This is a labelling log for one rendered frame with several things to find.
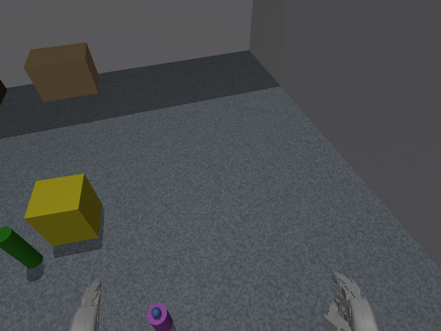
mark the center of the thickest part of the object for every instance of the right robot hand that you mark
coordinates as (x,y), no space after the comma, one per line
(358,314)

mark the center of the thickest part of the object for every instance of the left robot hand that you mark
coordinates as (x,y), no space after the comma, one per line
(86,318)

